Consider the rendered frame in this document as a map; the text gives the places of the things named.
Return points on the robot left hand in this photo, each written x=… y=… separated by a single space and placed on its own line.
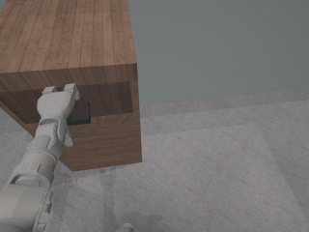
x=59 y=104

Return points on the handle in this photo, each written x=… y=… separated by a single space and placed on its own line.
x=80 y=119

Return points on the cabinet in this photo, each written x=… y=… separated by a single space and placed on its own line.
x=46 y=43

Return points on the left robot upper arm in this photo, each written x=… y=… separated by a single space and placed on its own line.
x=25 y=208

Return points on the drawer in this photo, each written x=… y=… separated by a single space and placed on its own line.
x=105 y=99

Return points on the robot left shin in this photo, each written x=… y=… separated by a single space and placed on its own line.
x=127 y=225

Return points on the robot left forearm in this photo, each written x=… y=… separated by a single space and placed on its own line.
x=40 y=159

